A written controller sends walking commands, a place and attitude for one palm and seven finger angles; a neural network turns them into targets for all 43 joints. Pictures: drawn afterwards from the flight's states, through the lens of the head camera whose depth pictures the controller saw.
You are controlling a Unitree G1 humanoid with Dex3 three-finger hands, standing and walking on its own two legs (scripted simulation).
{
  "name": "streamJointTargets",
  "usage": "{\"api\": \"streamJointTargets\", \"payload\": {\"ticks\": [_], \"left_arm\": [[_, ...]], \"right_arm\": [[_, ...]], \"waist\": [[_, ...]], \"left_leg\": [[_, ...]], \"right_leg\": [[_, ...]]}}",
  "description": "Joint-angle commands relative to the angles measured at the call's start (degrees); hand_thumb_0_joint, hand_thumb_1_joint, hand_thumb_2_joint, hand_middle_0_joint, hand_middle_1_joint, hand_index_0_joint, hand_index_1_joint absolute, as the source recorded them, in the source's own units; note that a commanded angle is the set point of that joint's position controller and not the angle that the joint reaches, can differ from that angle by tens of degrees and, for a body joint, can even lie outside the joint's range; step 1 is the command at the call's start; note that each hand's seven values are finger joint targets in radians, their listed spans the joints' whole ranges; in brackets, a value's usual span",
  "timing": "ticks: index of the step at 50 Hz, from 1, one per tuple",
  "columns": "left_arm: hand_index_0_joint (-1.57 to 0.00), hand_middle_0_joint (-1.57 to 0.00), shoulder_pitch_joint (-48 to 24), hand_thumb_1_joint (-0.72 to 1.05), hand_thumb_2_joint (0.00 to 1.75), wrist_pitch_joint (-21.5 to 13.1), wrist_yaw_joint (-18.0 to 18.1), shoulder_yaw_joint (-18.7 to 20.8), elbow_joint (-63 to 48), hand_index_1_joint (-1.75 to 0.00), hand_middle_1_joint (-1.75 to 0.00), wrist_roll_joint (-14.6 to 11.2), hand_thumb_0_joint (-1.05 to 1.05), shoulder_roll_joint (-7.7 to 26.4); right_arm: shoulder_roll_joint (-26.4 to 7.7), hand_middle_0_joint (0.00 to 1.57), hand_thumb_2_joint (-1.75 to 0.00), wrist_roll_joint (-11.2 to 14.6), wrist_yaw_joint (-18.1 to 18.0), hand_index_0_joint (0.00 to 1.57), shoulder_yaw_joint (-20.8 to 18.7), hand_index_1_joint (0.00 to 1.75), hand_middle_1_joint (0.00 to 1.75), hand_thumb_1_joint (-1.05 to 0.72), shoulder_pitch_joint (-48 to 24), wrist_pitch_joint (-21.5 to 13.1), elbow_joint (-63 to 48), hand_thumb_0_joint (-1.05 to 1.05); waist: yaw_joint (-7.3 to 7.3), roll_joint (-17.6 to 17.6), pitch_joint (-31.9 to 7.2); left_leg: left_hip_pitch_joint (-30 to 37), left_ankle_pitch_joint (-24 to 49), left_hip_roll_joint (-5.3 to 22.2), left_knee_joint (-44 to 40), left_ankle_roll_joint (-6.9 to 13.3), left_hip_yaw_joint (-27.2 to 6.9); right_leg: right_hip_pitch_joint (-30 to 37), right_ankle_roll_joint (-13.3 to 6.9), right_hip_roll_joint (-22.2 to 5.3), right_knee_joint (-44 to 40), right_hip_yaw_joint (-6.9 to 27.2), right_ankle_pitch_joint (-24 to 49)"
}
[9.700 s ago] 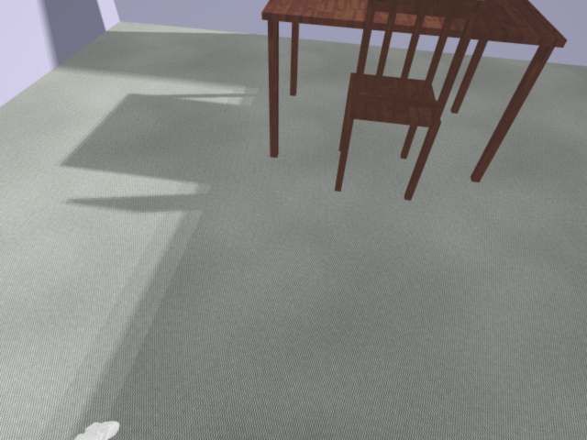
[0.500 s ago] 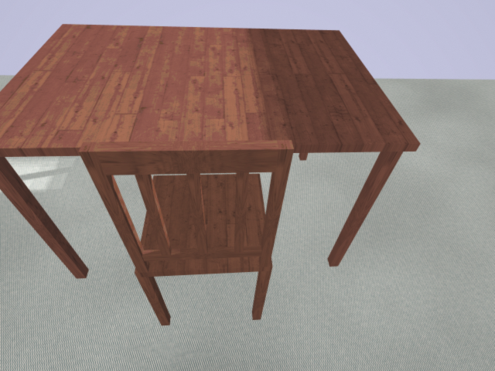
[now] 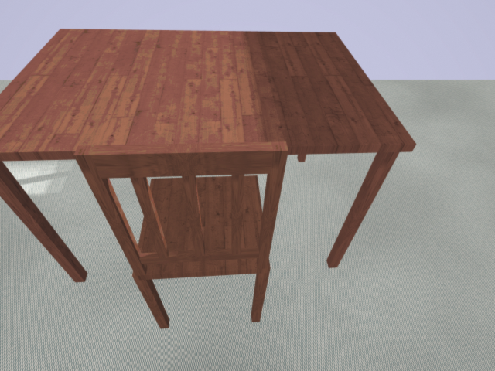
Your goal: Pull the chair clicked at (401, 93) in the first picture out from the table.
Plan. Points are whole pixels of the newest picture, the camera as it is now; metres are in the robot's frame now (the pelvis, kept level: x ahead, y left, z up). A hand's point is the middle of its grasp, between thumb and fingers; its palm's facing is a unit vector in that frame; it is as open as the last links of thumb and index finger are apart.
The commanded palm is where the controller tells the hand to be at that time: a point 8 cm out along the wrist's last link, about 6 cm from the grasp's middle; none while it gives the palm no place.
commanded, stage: look again from close up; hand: left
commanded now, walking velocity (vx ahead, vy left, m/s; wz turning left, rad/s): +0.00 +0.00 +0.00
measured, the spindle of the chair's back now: (195, 218) +0.45 +0.15 -0.09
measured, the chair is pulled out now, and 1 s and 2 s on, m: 0.00 0.00 0.00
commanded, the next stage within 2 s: none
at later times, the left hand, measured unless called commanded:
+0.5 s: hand out of the picture -0.04 +0.14 -0.18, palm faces +0.02 -0.99 -0.16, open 7.4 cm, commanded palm none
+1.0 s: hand out of the picture -0.04 +0.13 -0.18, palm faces +0.02 -0.99 -0.15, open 7.4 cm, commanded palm none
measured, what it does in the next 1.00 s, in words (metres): stands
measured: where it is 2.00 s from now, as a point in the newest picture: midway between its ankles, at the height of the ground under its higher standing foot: outside the picture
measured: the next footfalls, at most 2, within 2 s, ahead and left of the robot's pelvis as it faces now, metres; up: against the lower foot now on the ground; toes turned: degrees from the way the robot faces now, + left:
none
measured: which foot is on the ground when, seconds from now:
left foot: down 0.00-1.00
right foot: down 0.00-1.00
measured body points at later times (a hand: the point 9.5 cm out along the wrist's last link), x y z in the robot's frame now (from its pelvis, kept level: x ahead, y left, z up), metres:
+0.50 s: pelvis +0.00 -0.01 +0.00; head +0.00 -0.01 +0.45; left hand -0.04 +0.19 -0.16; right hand -0.02 -0.22 -0.16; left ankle +0.00 +0.06 -0.74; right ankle -0.03 -0.13 -0.74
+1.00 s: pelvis +0.00 -0.02 +0.00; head +0.00 -0.01 +0.45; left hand -0.04 +0.19 -0.16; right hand -0.02 -0.23 -0.16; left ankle +0.00 +0.06 -0.74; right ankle -0.03 -0.13 -0.74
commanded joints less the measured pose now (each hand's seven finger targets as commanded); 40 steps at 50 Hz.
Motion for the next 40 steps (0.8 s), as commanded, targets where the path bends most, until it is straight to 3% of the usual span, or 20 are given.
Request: {"api": "streamJointTargets", "payload": {"ticks": [1,24,40], "left_arm": [[-0.20,-0.20,5.5,0.90,0.90,-0.4,0.3,0.9,-0.8,-0.30,-0.30,-0.3,0.00,4.5],[-0.20,-0.20,5.9,0.90,0.90,-0.8,0.3,0.9,-1.0,-0.30,-0.30,-0.3,0.00,4.4],[-0.20,-0.20,6.1,0.90,0.90,-0.9,0.3,0.8,-1.3,-0.30,-0.30,-0.4,0.00,4.6]], "right_arm": [[-5.6,0.20,-0.90,0.1,-0.5,0.20,-1.2,0.30,0.30,-0.90,3.7,-0.6,-0.7,0.00],[-5.2,0.20,-0.90,0.2,-0.5,0.20,-1.3,0.30,0.30,-0.90,3.9,-0.6,-0.5,0.00],[-4.8,0.20,-0.90,0.3,-0.4,0.20,-1.2,0.30,0.30,-0.90,3.5,-0.4,-0.2,0.00]], "waist": [[0.19,1.3,5.6],[0.17,0.7,4.2],[0.26,1.0,5.5]], "left_leg": [[0.7,7.0,9.6,-5.0,-1.5,-9.2],[1.9,8.4,9.6,-3.8,-1.5,-8.7],[0.9,7.6,9.5,-3.6,-1.6,-8.3]], "right_leg": [[-6.0,-2.3,-4.4,-3.6,3.4,6.9],[-5.5,-2.6,-4.3,-3.9,3.9,8.7],[-5.6,-2.8,-4.0,-4.9,4.4,8.7]]}}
